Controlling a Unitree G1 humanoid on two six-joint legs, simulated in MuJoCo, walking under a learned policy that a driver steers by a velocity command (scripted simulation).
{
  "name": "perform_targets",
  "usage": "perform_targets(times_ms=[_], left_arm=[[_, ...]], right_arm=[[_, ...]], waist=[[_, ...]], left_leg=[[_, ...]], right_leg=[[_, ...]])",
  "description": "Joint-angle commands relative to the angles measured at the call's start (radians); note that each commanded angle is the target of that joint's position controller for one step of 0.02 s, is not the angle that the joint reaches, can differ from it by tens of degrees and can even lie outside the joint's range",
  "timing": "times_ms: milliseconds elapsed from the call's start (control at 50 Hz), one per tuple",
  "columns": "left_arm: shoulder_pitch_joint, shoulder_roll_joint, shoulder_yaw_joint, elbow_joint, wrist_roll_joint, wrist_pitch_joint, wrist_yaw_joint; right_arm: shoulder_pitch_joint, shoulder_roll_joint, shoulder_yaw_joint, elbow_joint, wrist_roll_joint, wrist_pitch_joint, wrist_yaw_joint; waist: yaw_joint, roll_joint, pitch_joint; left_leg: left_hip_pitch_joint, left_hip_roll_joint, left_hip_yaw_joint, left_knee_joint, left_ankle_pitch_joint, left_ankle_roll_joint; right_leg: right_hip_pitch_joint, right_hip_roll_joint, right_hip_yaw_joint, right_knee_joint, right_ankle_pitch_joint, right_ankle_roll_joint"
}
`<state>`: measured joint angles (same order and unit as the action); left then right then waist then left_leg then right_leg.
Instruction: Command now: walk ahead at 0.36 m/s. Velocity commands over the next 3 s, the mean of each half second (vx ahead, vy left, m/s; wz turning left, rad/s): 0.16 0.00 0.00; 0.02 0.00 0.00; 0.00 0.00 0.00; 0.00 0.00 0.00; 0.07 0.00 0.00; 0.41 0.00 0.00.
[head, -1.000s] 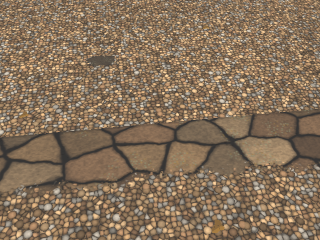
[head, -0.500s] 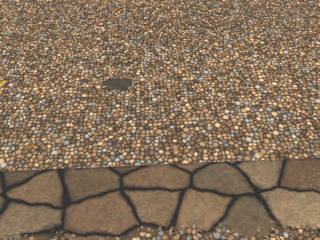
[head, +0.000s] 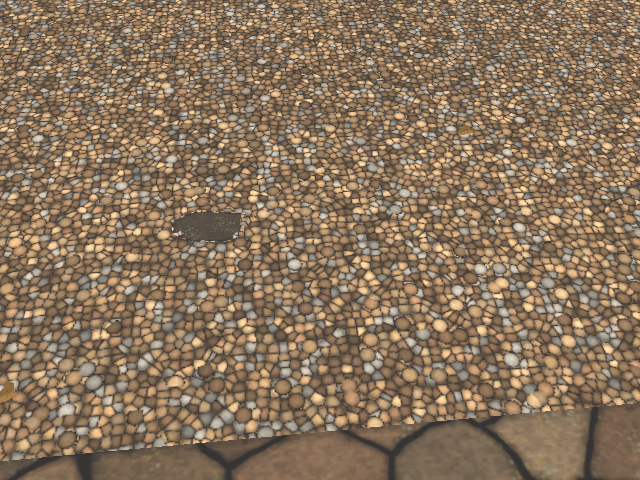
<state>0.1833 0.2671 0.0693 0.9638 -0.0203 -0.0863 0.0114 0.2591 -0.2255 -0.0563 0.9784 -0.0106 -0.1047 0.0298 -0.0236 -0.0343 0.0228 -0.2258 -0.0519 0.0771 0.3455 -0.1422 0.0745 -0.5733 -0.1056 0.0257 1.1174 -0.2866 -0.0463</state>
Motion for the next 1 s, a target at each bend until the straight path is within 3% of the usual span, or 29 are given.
perform_targets(times_ms=[20,100,160,200,240,260,280,300,320,340,380,420,460,500,520,540,560,580,620,700,840,1000], left_arm=[[0.059,0.038,0.013,-0.033,0.017,0.012,0.008],[-0.067,0.006,-0.003,-0.063,0.02,0.015,-0.001],[-0.119,0.024,-0.005,-0.073,0.017,0.019,-0.007],[-0.134,0.045,-0.001,-0.079,0.023,0.015,-0.012],[-0.063,0.071,0.01,-0.054,0.033,0.006,-0.015],[-0.011,0.126,0.026,-0.033,0.042,0.002,-0.009],[0.032,0.179,0.034,-0.027,0.053,0.003,-0.004],[0.074,0.119,0.017,-0.009,0.051,0.016,-0.001],[0.086,0.054,-0.002,-0.002,0.035,0.026,-0.006],[0.039,0.058,-0.009,-0.007,0.03,0.028,-0.01],[-0.077,0.083,-0.007,-0.036,0.034,0.033,-0.003],[-0.157,0.082,-0.006,-0.052,0.044,0.046,0.007],[-0.163,0.074,-0.006,-0.046,0.044,0.056,0.013],[-0.151,0.068,-0.007,-0.032,0.024,0.063,0.017],[-0.127,0.053,-0.011,-0.02,0.017,0.065,0.017],[-0.102,0.045,-0.014,-0.008,0.018,0.066,0.015],[-0.08,0.05,-0.01,-0.007,0.025,0.068,0.015],[-0.085,0.039,-0.01,-0.01,0.028,0.07,0.019],[-0.073,0.037,-0.009,0.002,0.029,0.068,0.024],[-0.05,0.036,-0.008,0.031,0.027,0.067,0.02],[-0.047,0.039,-0.008,0.059,0.02,0.074,0.017],[-0.041,0.047,-0.008,0.087,0.017,0.087,0.024]], right_arm=[[-0.026,-0.138,-0.02,-0.044,-0.006,-0.013,-0.018],[-0.002,-0.146,-0.016,-0.029,-0.001,0.007,-0.037],[0.03,-0.149,-0.015,-0.003,0.005,0.02,-0.041],[0.021,-0.147,-0.016,0.009,0.012,0.03,-0.044],[-0.005,-0.145,-0.017,0.013,0.023,0.04,-0.049],[0.034,-0.138,-0.016,0.016,0.013,0.039,-0.05],[0.106,-0.101,-0.006,0.017,-0.008,0.03,-0.048],[0.205,-0.018,0.02,0.053,-0.003,0.032,-0.047],[0.134,-0.064,0.011,0.043,0.011,0.048,-0.047],[0.073,-0.104,0.0,0.022,0.026,0.066,-0.05],[0.013,-0.11,-0.009,0.017,0.023,0.103,-0.069],[0.024,-0.089,-0.009,0.028,0.017,0.123,-0.082],[0.048,-0.063,-0.005,0.053,0.013,0.124,-0.084],[0.075,-0.053,-0.003,0.078,0.004,0.123,-0.076],[0.067,-0.061,-0.004,0.077,-0.008,0.125,-0.071],[0.048,-0.085,-0.004,0.064,-0.019,0.126,-0.07],[0.023,-0.134,-0.01,0.052,-0.014,0.126,-0.073],[0.007,-0.133,-0.01,0.063,-0.004,0.118,-0.071],[-0.034,-0.097,-0.001,0.062,-0.006,0.094,-0.07],[0.005,-0.089,0.001,0.074,0.004,0.069,-0.068],[0.049,-0.08,0.007,0.086,0.007,0.075,-0.068],[0.06,-0.065,0.012,0.089,0.007,0.082,-0.067]], waist=[[0.06,0.082,-0.03],[0.023,0.106,-0.045],[0.001,0.117,-0.053],[0.006,0.123,-0.05],[0.055,0.104,-0.075],[0.057,0.05,-0.118],[0.018,-0.044,-0.215],[0.012,-0.185,-0.321],[0.048,-0.18,-0.318],[0.042,-0.131,-0.262],[0.014,-0.061,-0.156],[-0.018,-0.099,-0.115],[-0.027,-0.105,-0.121],[-0.043,-0.094,-0.122],[-0.039,-0.076,-0.104],[-0.022,-0.04,-0.063],[0.017,0.024,-0.018],[0.03,0.106,0.014],[0.046,0.144,0.025],[0.032,0.083,-0.006],[0.018,0.042,-0.036],[0.02,0.038,-0.027]], left_leg=[[0.034,0.274,-0.171,-0.151,0.577,0.162],[0.02,0.203,-0.051,-0.129,0.622,0.107],[0.09,0.228,-0.07,-0.097,0.569,0.108],[0.139,0.253,-0.098,-0.041,0.556,0.103],[0.159,0.233,-0.106,0.064,0.504,0.066],[0.136,0.172,-0.085,0.153,0.449,0.022],[0.0,0.098,-0.053,0.297,0.181,-0.024],[-0.133,0.044,-0.053,0.474,-0.227,-0.076],[-0.18,0.038,-0.093,0.6,-0.541,-0.105],[-0.226,0.066,-0.13,0.66,-0.579,-0.109],[-0.227,0.107,-0.133,0.634,-0.483,-0.118],[-0.126,0.116,-0.114,0.506,-0.39,-0.122],[-0.015,0.097,-0.078,0.373,-0.254,-0.112],[0.084,0.073,-0.042,0.217,-0.09,-0.09],[0.105,0.076,-0.043,0.162,-0.062,-0.073],[0.087,0.12,-0.087,0.107,-0.074,-0.049],[0.004,0.155,-0.119,0.071,-0.207,-0.02],[-0.148,0.148,-0.133,0.027,-0.383,-0.007],[-0.219,0.144,-0.135,-0.028,-0.374,-0.043],[-0.121,0.127,-0.112,0.02,-0.192,-0.061],[-0.058,0.113,-0.092,0.062,-0.041,-0.053],[-0.038,0.105,-0.079,0.069,0.018,-0.054]], right_leg=[[-0.043,-0.032,0.014,-0.111,0.09,0.035],[0.069,0.022,-0.036,-0.417,0.317,0.042],[0.103,0.046,-0.028,-0.517,0.353,0.036],[0.108,0.053,-0.019,-0.559,0.294,0.014],[0.213,0.072,-0.028,-0.674,0.35,-0.016],[0.341,0.041,0.002,-0.7,0.659,-0.039],[0.57,-0.079,0.104,-0.608,1.024,-0.105],[0.725,-0.225,0.257,-0.604,1.077,-0.253],[0.676,-0.256,0.34,-0.674,0.914,-0.29],[0.594,-0.235,0.333,-0.716,0.673,-0.263],[0.403,-0.19,0.29,-0.803,0.323,-0.203],[0.256,-0.133,0.225,-0.861,0.13,-0.154],[0.195,-0.089,0.157,-0.872,0.061,-0.135],[0.165,-0.058,0.115,-0.864,-0.078,-0.104],[0.151,-0.038,0.103,-0.864,-0.176,-0.067],[0.137,-0.017,0.09,-0.849,-0.238,-0.026],[0.153,0.024,0.052,-0.823,-0.225,0.004],[0.266,0.067,-0.006,-0.783,-0.132,0.025],[0.38,0.07,-0.016,-0.708,0.015,0.018],[0.378,0.063,-0.015,-0.681,0.153,-0.005],[0.402,0.06,-0.018,-0.647,0.291,-0.002],[0.413,0.058,-0.016,-0.634,0.323,0.003]])
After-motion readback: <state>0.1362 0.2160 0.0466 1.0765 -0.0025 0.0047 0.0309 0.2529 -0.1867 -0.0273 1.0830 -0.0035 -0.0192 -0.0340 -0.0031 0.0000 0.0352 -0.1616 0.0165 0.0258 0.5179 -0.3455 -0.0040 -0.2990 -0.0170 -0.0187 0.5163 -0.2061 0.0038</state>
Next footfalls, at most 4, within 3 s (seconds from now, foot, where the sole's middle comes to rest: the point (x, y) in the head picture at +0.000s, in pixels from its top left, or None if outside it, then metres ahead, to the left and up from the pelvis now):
0.26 right None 0.28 -0.13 -0.78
0.54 left None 0.19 0.11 -0.78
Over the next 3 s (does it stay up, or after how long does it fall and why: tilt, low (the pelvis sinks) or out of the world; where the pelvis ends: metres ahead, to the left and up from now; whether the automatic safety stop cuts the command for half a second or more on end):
stays up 0.46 -0.02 -0.02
